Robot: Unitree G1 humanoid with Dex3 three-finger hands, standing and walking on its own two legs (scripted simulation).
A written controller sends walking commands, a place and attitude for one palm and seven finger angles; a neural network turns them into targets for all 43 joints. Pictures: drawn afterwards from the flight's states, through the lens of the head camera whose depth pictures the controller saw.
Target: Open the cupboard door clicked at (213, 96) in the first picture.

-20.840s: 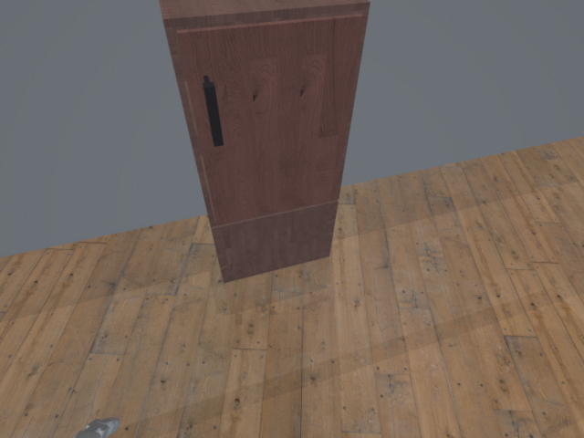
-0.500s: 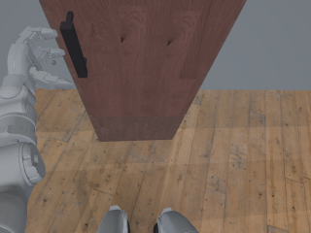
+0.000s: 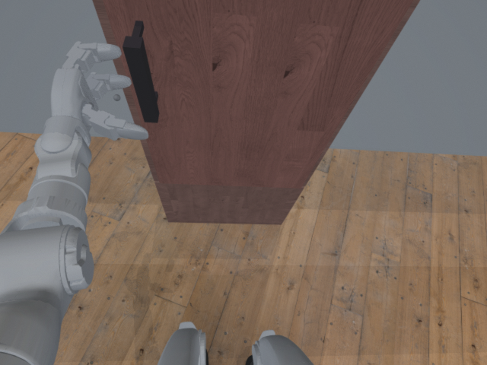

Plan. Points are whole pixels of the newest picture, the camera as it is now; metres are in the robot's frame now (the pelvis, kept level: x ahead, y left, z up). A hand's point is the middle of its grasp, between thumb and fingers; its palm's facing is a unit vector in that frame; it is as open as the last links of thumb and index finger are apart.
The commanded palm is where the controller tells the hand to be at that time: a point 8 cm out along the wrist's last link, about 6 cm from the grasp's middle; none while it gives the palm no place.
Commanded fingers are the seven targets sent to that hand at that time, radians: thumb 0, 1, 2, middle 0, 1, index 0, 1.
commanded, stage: slide the fingers in behind the handle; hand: left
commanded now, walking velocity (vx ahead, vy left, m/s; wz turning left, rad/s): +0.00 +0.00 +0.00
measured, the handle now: (145, 75) +0.56 +0.13 +0.10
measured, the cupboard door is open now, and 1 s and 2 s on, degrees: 0 0 0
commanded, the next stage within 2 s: close the thumb around the handle in 1.04 s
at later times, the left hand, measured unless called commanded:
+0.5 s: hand (125, 101) +0.51 +0.16 +0.09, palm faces +0.04 -1.00 -0.01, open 14.8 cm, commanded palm +0.49 +0.15 +0.09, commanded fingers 0.00 -0.50 0.30 -0.30 -1.20 -0.30 -1.20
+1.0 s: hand (157, 101) +0.51 +0.11 +0.10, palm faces -0.01 -1.00 +0.00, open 14.3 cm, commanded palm +0.49 +0.14 +0.09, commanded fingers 0.00 -0.50 0.30 -0.30 -1.20 -0.30 -1.20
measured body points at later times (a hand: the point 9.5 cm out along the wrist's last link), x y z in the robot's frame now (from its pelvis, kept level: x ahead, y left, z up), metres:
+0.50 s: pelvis -0.01 +0.00 -0.01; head +0.11 +0.03 +0.43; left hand +0.50 +0.21 +0.09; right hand +0.00 -0.27 -0.12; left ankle +0.03 +0.08 -0.67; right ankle -0.02 -0.12 -0.67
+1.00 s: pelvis -0.01 +0.00 +0.00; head +0.10 +0.02 +0.43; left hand +0.50 +0.16 +0.10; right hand +0.01 -0.26 -0.12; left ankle +0.03 +0.08 -0.67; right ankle -0.02 -0.12 -0.67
